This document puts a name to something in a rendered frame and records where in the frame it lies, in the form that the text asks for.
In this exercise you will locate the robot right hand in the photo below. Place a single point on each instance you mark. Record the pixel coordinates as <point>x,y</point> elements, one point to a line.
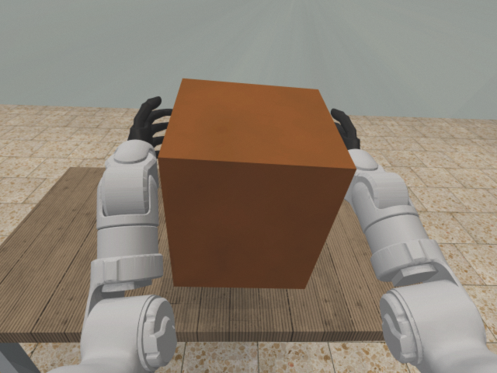
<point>346,129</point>

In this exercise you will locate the robot left upper arm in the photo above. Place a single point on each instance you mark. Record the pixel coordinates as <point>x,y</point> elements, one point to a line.
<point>127,335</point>

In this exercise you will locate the robot left hand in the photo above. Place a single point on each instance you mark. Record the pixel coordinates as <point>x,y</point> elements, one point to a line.
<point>143,129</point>

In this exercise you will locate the robot right upper arm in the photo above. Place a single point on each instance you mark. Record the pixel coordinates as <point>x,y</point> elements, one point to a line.
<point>434,327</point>

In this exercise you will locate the robot right forearm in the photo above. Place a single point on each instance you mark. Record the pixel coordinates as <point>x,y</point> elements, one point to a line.
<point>402,252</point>

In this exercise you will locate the carton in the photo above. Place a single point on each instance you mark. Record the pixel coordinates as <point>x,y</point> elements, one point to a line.
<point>252,178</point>

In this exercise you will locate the table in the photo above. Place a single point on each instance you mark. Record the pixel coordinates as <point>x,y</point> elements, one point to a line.
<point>45,269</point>

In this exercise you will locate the robot left forearm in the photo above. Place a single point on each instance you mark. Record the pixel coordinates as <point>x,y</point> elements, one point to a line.
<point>127,221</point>

